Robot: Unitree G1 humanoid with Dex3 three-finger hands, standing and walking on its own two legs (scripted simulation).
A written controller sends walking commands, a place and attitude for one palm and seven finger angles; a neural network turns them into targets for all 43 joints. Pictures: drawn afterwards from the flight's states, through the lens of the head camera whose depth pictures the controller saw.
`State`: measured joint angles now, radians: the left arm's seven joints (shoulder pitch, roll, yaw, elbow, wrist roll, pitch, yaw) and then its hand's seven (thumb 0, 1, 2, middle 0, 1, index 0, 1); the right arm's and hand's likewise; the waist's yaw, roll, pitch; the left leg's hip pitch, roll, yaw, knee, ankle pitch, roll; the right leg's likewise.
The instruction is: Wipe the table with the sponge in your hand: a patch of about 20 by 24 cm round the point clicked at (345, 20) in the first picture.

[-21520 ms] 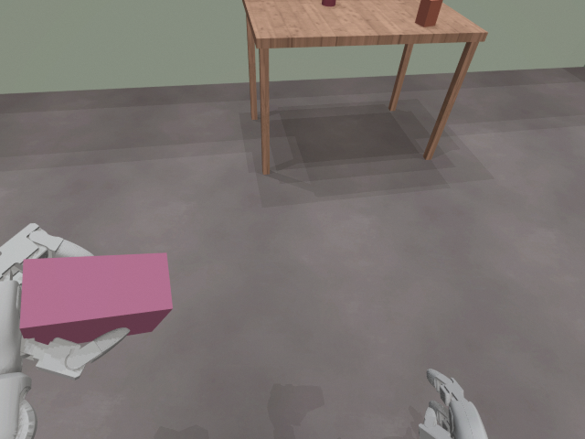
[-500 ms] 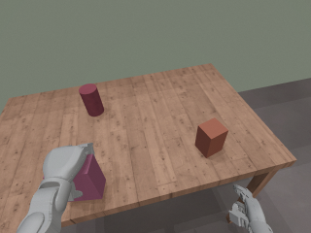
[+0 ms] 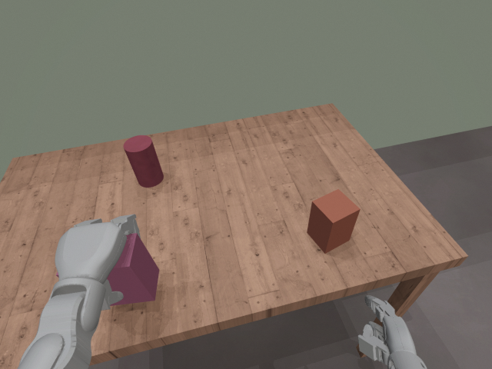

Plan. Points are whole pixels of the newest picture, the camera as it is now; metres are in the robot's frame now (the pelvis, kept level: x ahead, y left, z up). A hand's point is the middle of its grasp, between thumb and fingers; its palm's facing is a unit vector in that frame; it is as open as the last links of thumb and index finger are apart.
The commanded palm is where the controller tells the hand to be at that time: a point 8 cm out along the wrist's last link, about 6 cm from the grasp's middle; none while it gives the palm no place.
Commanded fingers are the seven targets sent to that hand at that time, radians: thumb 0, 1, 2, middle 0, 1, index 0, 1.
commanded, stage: move the sponge above the wiping area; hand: left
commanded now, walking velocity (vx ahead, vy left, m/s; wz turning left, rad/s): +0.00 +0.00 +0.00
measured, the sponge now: (118, 277) +0.22 +0.28 +0.02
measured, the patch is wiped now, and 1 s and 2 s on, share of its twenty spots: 0.00 0.00 0.00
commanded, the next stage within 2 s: lower the sponge onto the table in 1.00 s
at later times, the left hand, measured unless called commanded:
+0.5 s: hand (99, 245) +0.24 +0.29 +0.09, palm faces +0.14 -0.04 -0.99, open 10.1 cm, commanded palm +0.20 +0.28 +0.13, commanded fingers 0.00 0.10 1.30 -1.20 -1.60 -1.20 -1.60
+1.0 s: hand (84, 242) +0.24 +0.32 +0.09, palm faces +0.13 -0.05 -0.99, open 10.1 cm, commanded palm +0.20 +0.29 +0.13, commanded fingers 0.00 0.10 1.30 -1.20 -1.60 -1.20 -1.60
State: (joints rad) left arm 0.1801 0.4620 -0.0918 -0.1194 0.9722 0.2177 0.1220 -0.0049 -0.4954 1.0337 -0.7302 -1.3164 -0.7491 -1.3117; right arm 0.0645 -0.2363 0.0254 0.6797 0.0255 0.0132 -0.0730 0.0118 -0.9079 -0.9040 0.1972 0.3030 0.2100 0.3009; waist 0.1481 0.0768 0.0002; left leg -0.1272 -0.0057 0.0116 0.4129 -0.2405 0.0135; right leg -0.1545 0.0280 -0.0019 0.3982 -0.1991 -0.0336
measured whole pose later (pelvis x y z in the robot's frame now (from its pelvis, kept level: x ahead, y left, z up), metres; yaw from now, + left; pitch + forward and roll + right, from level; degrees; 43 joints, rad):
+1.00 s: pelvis +0.00 +0.00 +0.00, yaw +1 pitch -3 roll +0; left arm 0.04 0.47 -0.02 0.00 0.90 0.42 0.14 0.00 -0.49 1.03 -0.73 -1.32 -0.75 -1.32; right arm 0.03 -0.24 0.05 0.71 0.06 0.04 -0.06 0.01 -0.91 -0.90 0.20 0.30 0.23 0.31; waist 0.12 0.08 -0.01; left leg -0.11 -0.01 0.00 0.38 -0.22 0.01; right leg -0.14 0.02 -0.01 0.38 -0.19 -0.03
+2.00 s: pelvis +0.00 +0.00 +0.00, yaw +2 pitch -2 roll +0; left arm 0.11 0.42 -0.10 0.07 0.93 0.41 0.05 -0.01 -0.48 1.03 -0.73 -1.33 -0.74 -1.33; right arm 0.03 -0.26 0.04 0.69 0.05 0.05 -0.06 0.01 -0.91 -0.90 0.20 0.30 0.22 0.31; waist 0.10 0.08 -0.01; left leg -0.15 -0.01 -0.02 0.41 -0.23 0.01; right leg -0.17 0.02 -0.02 0.40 -0.20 -0.03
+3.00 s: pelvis -0.01 +0.00 -0.01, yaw +3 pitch +4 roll +0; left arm -0.25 0.45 -0.05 0.51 1.01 0.21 0.15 0.00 -0.50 1.04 -0.74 -1.31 -0.76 -1.30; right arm 0.12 -0.26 0.01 0.72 0.07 0.05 -0.09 0.01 -0.91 -0.90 0.20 0.30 0.20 0.29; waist 0.07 0.06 -0.05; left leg -0.34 -0.02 -0.03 0.51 -0.25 0.01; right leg -0.35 0.02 -0.04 0.49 -0.22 -0.03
